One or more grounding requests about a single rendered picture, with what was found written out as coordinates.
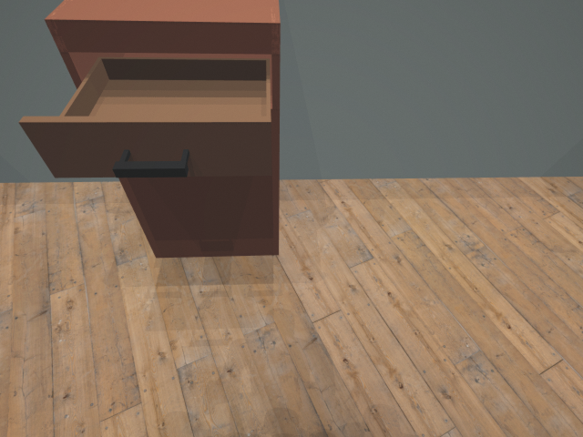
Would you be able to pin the cabinet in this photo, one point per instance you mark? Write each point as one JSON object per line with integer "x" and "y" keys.
{"x": 190, "y": 216}

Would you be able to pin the drawer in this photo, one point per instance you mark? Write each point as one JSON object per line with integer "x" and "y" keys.
{"x": 217, "y": 108}

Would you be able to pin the handle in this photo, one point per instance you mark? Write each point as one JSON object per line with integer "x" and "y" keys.
{"x": 151, "y": 169}

